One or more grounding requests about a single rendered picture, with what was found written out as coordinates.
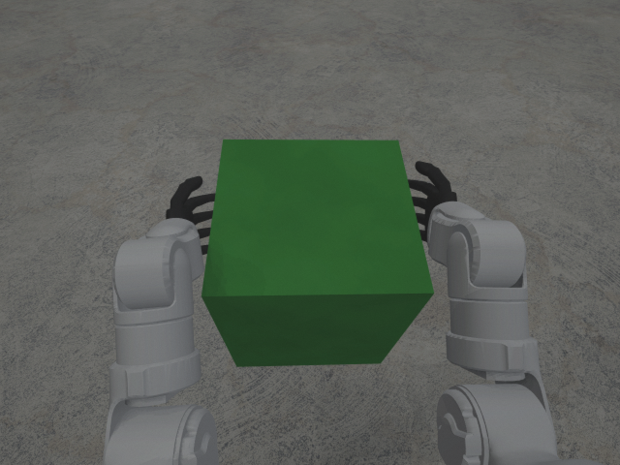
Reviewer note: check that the left robot upper arm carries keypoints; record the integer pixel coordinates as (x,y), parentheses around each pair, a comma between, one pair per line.
(167,435)

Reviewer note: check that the right robot forearm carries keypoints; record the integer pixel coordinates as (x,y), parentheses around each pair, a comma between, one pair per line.
(487,283)

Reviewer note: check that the right robot hand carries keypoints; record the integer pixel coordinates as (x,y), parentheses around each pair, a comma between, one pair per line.
(437,194)

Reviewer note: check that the left robot forearm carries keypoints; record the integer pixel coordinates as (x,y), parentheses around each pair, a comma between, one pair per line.
(152,295)

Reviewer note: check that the right robot upper arm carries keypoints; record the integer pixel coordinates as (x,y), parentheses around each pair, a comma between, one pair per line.
(496,424)

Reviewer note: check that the carton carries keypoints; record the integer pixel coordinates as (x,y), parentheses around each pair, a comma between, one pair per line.
(314,254)

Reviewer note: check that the left robot hand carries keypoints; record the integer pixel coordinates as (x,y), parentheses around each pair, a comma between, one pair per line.
(182,207)

